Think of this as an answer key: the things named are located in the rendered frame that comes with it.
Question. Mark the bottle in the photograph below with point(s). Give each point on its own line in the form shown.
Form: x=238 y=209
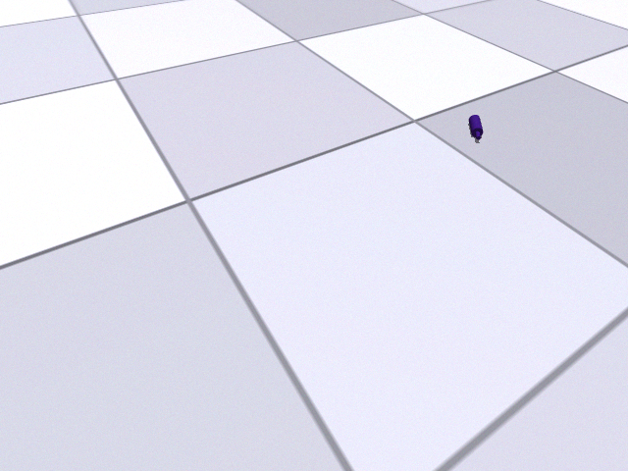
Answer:
x=476 y=126

